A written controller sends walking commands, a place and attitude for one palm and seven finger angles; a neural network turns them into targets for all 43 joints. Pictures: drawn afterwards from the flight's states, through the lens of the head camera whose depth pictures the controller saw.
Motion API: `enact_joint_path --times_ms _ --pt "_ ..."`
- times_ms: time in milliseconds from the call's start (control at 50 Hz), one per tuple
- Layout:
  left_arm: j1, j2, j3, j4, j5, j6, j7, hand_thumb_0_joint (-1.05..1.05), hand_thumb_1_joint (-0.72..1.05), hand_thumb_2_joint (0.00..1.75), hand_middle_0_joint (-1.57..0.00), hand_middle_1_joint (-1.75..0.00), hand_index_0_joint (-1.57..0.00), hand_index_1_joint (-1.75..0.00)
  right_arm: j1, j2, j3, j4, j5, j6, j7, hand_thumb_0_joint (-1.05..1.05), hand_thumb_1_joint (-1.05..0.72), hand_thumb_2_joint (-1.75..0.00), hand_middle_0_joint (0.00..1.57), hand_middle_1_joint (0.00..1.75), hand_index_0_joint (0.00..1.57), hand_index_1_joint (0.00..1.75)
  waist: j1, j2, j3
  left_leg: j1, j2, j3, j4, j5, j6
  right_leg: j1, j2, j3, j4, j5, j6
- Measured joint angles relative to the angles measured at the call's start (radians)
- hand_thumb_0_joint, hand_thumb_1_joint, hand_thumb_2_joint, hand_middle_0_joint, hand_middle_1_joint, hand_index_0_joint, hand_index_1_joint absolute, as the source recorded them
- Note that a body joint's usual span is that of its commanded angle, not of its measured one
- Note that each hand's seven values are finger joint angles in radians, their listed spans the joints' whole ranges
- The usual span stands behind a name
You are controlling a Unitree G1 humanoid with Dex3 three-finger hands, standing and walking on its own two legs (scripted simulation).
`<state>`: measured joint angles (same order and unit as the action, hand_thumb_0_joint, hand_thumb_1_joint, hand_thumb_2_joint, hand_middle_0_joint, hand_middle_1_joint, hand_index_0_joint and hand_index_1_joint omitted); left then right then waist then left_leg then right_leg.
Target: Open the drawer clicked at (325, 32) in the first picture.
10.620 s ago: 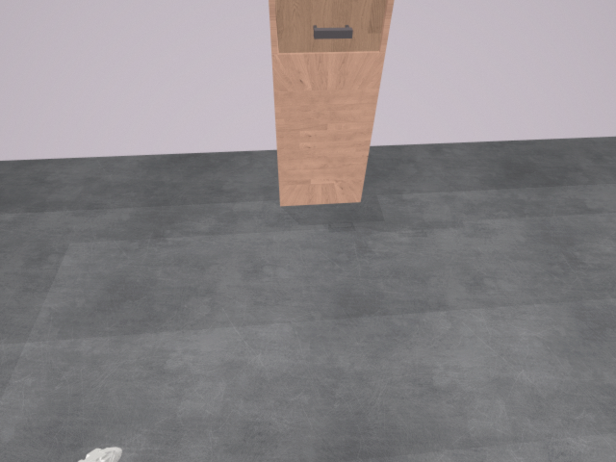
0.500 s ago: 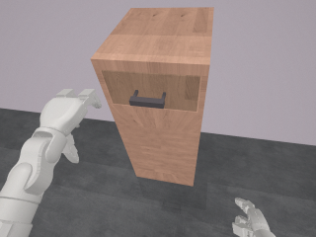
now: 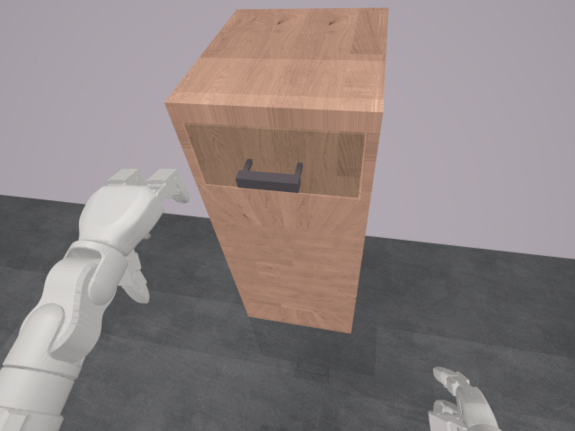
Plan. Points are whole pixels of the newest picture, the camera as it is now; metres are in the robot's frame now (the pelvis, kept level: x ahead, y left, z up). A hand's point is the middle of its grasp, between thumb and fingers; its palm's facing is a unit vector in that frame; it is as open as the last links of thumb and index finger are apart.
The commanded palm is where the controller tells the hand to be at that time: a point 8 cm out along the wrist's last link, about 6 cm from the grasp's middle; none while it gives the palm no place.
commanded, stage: move the hooked fingers above the handle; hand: left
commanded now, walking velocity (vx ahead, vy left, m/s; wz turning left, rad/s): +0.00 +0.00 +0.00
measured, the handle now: (271, 173) +0.55 +0.12 +0.02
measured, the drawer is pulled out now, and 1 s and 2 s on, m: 0.00 0.00 0.00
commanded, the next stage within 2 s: none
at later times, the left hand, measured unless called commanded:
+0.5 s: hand (213, 211) +0.38 +0.17 +0.10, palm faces +0.01 -0.05 -1.00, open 13.8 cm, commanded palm +0.36 +0.18 +0.16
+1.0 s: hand (244, 190) +0.44 +0.14 +0.08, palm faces -0.02 -0.02 -1.00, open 13.8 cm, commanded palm +0.43 +0.15 +0.15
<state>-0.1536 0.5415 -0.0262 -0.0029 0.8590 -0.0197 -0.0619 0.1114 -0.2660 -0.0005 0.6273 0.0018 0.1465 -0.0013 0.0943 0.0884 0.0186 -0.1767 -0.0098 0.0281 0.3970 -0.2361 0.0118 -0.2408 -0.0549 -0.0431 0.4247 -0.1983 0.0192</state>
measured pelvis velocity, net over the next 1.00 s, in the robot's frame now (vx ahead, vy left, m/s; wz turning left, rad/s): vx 0.02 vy -0.02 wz -0.01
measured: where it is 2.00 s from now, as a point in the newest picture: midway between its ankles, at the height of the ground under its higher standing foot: outside the picture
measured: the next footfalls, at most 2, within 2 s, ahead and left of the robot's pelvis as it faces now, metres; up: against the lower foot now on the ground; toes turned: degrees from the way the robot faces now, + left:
none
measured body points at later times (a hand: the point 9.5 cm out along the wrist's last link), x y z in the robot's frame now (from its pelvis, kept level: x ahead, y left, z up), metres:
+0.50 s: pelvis +0.00 -0.01 +0.00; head +0.03 -0.05 +0.45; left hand +0.37 +0.17 +0.16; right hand +0.16 -0.24 -0.13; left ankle -0.02 +0.11 -0.74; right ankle +0.01 -0.13 -0.74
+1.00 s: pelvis +0.02 -0.02 -0.01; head +0.06 -0.05 +0.44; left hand +0.44 +0.14 +0.14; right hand +0.15 -0.27 -0.14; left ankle -0.02 +0.11 -0.74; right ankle +0.01 -0.13 -0.74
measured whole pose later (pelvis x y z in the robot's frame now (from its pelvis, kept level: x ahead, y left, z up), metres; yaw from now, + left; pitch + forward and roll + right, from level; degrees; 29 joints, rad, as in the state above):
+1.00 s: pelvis +0.02 -0.02 -0.01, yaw -1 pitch +7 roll +1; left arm -0.63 0.37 -0.23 0.59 0.99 0.02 0.08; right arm 0.19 -0.26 -0.03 0.67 0.02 0.15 -0.03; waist 0.02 0.06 -0.05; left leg -0.30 0.01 0.04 0.46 -0.28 -0.01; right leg -0.39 -0.04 -0.03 0.53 -0.26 0.00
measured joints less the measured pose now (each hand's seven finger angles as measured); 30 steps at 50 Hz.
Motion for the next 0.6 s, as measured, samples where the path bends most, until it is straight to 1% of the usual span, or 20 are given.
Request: enact_joint_path --times_ms 60,120,180,280,400,480,600 --pt "-0.026 -0.021 -0.040 0.015 0.009 -0.017 -0.001 0.00 -0.49 0.30 -0.32 -1.20 -0.32 -1.20 -0.005 0.006 0.004 -0.001 -0.001 -0.008 -0.005 0.01 -0.90 -0.90 0.20 0.30 0.20 0.30 0.004 -0.002 -0.002 -0.003 -0.002 -0.004 0.001 0.002 0.001 -0.001 -0.003 -0.003 0.001 0.001 0.001" --pt "-0.072 -0.039 -0.077 0.060 0.028 -0.034 0.015 0.00 -0.49 0.30 -0.32 -1.20 -0.32 -1.20 -0.013 0.014 0.010 0.005 0.000 -0.012 -0.009 0.01 -0.90 -0.90 0.20 0.30 0.20 0.30 0.004 -0.008 -0.002 -0.010 -0.003 -0.006 0.003 0.004 0.000 -0.007 -0.003 -0.005 0.003 0.002 0.000" --pt "-0.123 -0.051 -0.101 0.112 0.048 -0.036 0.035 0.00 -0.49 0.30 -0.32 -1.20 -0.32 -1.20 -0.014 0.022 0.011 0.010 0.000 -0.014 -0.009 0.01 -0.90 -0.90 0.20 0.30 0.20 0.30 0.001 -0.015 -0.004 -0.018 -0.002 -0.005 0.005 0.005 -0.002 -0.017 -0.003 -0.005 0.007 0.002 -0.003" --pt "-0.186 -0.070 -0.121 0.169 0.065 -0.005 0.058 0.00 -0.49 0.30 -0.32 -1.20 -0.32 -1.20 0.002 0.025 0.007 0.018 0.003 -0.008 -0.004 0.01 -0.90 -0.90 0.20 0.30 0.21 0.30 -0.011 -0.015 -0.016 -0.028 0.000 0.000 0.006 0.004 -0.004 -0.031 0.000 0.001 0.013 0.000 -0.005" --pt "-0.233 -0.098 -0.147 0.227 0.078 0.034 0.058 0.00 -0.49 0.30 -0.32 -1.20 -0.32 -1.20 0.029 0.013 0.002 0.027 0.009 0.009 -0.002 0.01 -0.90 -0.90 0.20 0.30 0.20 0.30 -0.028 -0.011 -0.024 -0.033 0.003 0.008 0.004 0.000 -0.005 -0.044 0.003 0.009 0.020 -0.006 -0.006" --pt "-0.243 -0.107 -0.156 0.250 0.083 0.030 0.062 0.00 -0.49 0.30 -0.32 -1.20 -0.32 -1.20 0.048 0.006 -0.005 0.028 0.010 0.013 -0.006 0.01 -0.90 -0.90 0.20 0.30 0.20 0.30 -0.037 -0.010 -0.027 -0.037 0.006 0.013 0.005 -0.005 -0.007 -0.054 0.007 0.014 0.029 -0.012 -0.009" --pt "-0.284 -0.118 -0.164 0.322 0.091 0.025 0.092 0.00 -0.49 0.30 -0.32 -1.20 -0.32 -1.20 0.065 -0.001 -0.016 0.039 0.015 0.008 -0.016 0.01 -0.90 -0.90 0.20 0.30 0.20 0.30 -0.047 -0.015 -0.032 -0.051 0.011 0.014 0.013 -0.012 -0.012 -0.073 0.012 0.015 0.044 -0.023 -0.014"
